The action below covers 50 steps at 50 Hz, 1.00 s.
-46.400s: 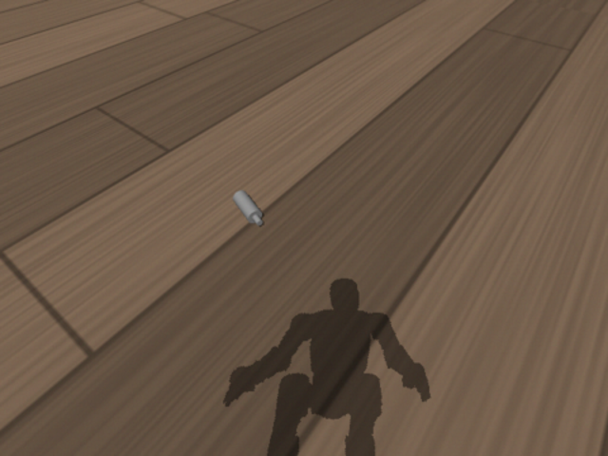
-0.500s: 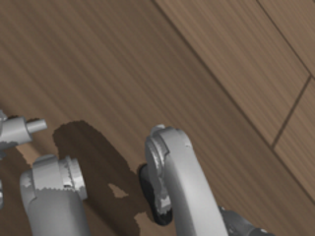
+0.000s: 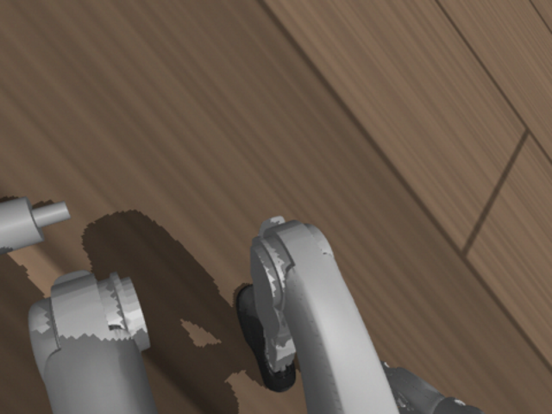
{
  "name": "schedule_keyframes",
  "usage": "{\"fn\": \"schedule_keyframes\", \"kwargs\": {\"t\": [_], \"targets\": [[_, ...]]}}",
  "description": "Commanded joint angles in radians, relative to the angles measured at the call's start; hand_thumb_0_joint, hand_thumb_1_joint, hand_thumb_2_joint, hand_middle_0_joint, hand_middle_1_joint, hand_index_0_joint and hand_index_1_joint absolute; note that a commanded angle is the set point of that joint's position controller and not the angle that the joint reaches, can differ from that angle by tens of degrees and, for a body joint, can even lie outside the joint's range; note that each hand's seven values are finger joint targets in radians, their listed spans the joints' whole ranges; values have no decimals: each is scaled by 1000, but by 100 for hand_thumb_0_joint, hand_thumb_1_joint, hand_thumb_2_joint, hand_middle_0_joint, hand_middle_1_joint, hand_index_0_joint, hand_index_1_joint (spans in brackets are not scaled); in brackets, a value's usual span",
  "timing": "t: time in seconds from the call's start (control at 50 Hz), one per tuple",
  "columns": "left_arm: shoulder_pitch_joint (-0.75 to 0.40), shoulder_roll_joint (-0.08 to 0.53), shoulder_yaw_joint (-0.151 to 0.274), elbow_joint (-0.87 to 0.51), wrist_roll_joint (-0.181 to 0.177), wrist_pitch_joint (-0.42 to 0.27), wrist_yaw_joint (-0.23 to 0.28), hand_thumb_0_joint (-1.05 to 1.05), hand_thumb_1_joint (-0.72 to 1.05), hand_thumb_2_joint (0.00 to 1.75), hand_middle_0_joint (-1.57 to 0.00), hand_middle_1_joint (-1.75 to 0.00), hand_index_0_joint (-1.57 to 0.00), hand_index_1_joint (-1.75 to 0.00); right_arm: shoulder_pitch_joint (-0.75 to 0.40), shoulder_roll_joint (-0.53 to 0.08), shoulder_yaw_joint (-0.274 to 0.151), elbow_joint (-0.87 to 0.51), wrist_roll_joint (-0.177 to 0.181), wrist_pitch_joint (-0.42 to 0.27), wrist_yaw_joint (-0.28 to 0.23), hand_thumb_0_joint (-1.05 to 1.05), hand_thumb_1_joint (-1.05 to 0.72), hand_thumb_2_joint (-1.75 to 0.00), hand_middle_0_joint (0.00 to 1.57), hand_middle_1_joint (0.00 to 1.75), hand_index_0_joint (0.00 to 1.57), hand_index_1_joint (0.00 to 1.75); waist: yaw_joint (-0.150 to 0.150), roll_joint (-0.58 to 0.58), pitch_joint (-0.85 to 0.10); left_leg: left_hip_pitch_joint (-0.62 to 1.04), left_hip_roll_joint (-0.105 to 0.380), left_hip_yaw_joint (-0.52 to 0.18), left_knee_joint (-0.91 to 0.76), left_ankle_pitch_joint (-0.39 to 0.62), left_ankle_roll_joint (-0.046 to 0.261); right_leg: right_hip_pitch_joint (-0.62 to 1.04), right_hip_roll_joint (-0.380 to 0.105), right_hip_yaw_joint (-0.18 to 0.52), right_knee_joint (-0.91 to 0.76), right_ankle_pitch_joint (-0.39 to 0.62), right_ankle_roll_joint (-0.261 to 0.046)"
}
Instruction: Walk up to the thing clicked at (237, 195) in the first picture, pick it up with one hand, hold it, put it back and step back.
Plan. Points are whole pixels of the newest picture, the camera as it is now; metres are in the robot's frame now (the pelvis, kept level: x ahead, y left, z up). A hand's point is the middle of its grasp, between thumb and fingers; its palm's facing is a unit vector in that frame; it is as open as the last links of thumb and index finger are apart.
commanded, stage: open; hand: left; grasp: from above
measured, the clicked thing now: out of the picture +0.40 +0.28 -0.25
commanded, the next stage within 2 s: withdraw in 0.62 s
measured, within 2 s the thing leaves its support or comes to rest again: rests again in 1.92 s
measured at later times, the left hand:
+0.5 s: hand out of the picture +0.38 +0.31 -0.24, palm faces -0.41 -0.18 -0.89, open 13.2 cm
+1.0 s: hand out of the picture +0.40 +0.32 -0.20, palm faces -0.30 -0.17 -0.94, open 13.7 cm
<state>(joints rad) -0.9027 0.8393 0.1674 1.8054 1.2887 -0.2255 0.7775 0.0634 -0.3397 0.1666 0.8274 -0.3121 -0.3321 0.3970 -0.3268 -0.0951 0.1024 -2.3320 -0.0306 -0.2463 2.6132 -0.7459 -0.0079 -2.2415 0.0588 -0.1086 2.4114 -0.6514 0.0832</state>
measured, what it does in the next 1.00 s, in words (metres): stands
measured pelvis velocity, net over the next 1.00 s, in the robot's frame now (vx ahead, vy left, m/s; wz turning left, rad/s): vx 0.00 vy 0.00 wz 0.01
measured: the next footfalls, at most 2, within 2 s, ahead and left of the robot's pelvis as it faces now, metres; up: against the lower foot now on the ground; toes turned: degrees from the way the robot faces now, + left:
none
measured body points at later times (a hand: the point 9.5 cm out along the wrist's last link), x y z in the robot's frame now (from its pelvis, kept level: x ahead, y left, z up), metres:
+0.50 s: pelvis +0.00 +0.00 +0.00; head +0.23 +0.13 +0.36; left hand +0.40 +0.31 -0.19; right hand +0.07 -0.26 -0.06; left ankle +0.06 +0.12 -0.26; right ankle +0.12 -0.14 -0.25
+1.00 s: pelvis +0.00 +0.00 +0.01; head +0.22 +0.12 +0.38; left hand +0.42 +0.33 -0.15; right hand +0.07 -0.27 -0.06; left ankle +0.06 +0.12 -0.26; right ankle +0.12 -0.14 -0.25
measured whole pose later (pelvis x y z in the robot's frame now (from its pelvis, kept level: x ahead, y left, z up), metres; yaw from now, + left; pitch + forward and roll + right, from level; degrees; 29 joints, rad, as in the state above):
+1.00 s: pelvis +0.00 +0.00 +0.01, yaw +1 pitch +27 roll -13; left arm -0.80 0.79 0.20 1.54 1.27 -0.22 0.70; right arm 0.11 -0.34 0.11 0.83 -0.26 -0.31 0.39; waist -0.29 -0.06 0.04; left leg -2.32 -0.03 -0.24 2.59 -0.76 -0.02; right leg -2.25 0.05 -0.10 2.40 -0.66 0.06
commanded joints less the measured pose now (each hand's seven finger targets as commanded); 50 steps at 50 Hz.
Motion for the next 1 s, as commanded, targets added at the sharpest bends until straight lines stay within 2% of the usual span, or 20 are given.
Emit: {"fn": "schedule_keyframes", "kwargs": {"t": [0.0,0.06,0.26,0.3,0.38,0.46,0.48,0.62,0.7,0.72,0.74,0.76,0.8,0.82,0.86,0.9,0.92,0.94,0.96,0.98], "targets": [[-219,159,-16,-73,-6,-10,14,0,-29,84,-25,-87,-26,-86,153,-320,-77,-4,13,-10,4,0,-88,-90,20,30,20,30,-44,437,-570,452,29,107,-311,202,11,287,16,-163,-162,214,-87],[-228,180,-8,-98,-16,-19,19,0,-32,87,-23,-91,-24,-90,157,-333,-80,-5,17,-8,1,0,-88,-90,20,30,20,30,-39,431,-578,444,31,100,-319,190,13,303,18,-160,-179,203,-90],[-231,179,-13,-98,11,-15,42,0,-40,93,-14,-100,-15,-99,147,-330,-81,-9,16,-10,6,0,-88,-90,20,30,20,30,-50,459,-554,455,32,98,-320,186,8,270,16,-164,-164,198,-88],[-214,181,1,-96,12,-12,49,0,-41,95,-12,-102,-13,-100,153,-328,-83,-3,15,-9,8,0,-88,-90,20,30,20,30,-38,471,-571,476,34,88,-332,207,3,265,16,-166,-155,209,-88],[-217,164,-17,-82,6,4,37,0,-41,99,-11,-108,-12,-106,141,-326,-87,-14,20,-20,14,0,-88,-90,20,30,20,30,-46,441,-529,437,32,97,-323,158,9,250,11,-161,-165,177,-87],[-190,187,18,-87,-16,5,29,0,-43,103,-10,-110,-11,-108,162,-336,-91,-8,25,-22,14,0,-88,-90,20,30,20,30,-24,446,-568,454,32,90,-336,187,7,277,12,-159,-167,192,-88],[-205,178,11,-94,-13,5,24,0,-42,101,-10,-111,-11,-109,171,-333,-87,-14,23,-22,17,0,-88,-90,20,30,20,30,-40,446,-575,460,31,91,-325,210,8,289,12,-160,-164,216,-86],[-233,194,1,-116,-20,-20,9,0,-40,104,-10,-114,-12,-112,169,-333,-84,-3,26,-20,5,0,-88,-90,20,30,20,30,-41,445,-590,455,31,106,-313,192,13,315,17,-153,-179,201,-90],[-204,173,-10,-100,-14,-30,14,0,-40,104,-9,-115,-11,-113,164,-323,-83,3,27,-14,-3,0,-88,-90,20,30,20,30,-32,433,-588,451,29,109,-313,199,10,311,16,-152,-178,204,-91],[-204,179,-7,-86,-9,-30,16,0,-46,97,-8,-107,-9,-105,172,-324,-77,3,23,-15,-1,0,-89,-90,20,30,20,30,-38,438,-584,457,29,106,-316,211,10,303,16,-160,-171,212,-89],[-202,189,-4,-98,-7,-30,20,0,-47,97,-7,-102,-8,-100,164,-328,-79,-1,26,-11,-5,0,-89,-90,20,30,20,30,-31,441,-583,454,29,107,-320,203,10,314,18,-155,-181,208,-92],[-218,190,-9,-102,-5,-31,19,0,-48,97,-7,-102,-8,-100,170,-337,-85,-7,23,-13,-4,0,-89,-90,20,30,20,30,-43,446,-577,457,28,112,-309,211,12,305,15,-156,-176,217,-89],[-207,233,13,-133,-2,-26,22,0,-48,98,-7,-101,-8,-100,168,-330,-84,1,27,-4,-9,0,-89,-90,20,30,20,30,-20,443,-605,452,29,121,-319,209,12,346,19,-142,-193,212,-94],[-235,237,16,-168,1,-26,15,0,-48,98,-8,-100,-9,-99,170,-333,-95,-2,28,-8,-7,0,-90,-90,20,30,20,30,-24,463,-610,468,27,121,-313,209,11,313,10,-148,-175,212,-92],[-219,282,66,-270,-1,-20,6,0,-49,98,-8,-99,-9,-99,180,-344,-125,3,37,-2,-11,0,-90,-90,20,30,20,30,19,557,-704,560,27,117,-348,248,0,312,8,-147,-160,228,-96],[-197,244,55,-357,-17,-16,-20,0,-48,98,-9,-98,-10,-98,162,-327,-139,-17,54,0,-8,0,-90,-90,20,30,20,30,37,599,-759,611,29,122,-357,269,-11,308,6,-141,-150,250,-104],[-155,264,82,-418,-25,-8,-28,0,-50,99,-9,-98,-9,-98,164,-325,-155,-14,64,8,-10,0,-90,-90,20,30,20,30,67,637,-795,628,26,128,-379,270,-15,309,2,-137,-154,246,-108],[-115,198,52,-491,-43,0,-46,0,-49,99,-9,-98,-9,-98,152,-308,-172,-33,80,20,-10,0,-90,-90,20,30,20,30,95,670,-854,652,24,136,-408,277,-20,310,5,-126,-162,246,-118],[-99,133,8,-503,-63,13,-67,0,-49,99,-10,-97,-9,-97,136,-293,-183,-38,95,28,-10,0,-90,-90,20,30,20,30,91,654,-839,635,26,142,-420,246,-19,275,3,-122,-174,228,-122],[-99,107,-11,-621,-75,24,-84,0,-50,99,-9,-98,-8,-98,138,-289,-201,-46,111,44,-13,0,-90,-90,20,30,20,30,124,690,-919,661,24,151,-454,265,-17,293,7,-108,-197,241,-129]]}}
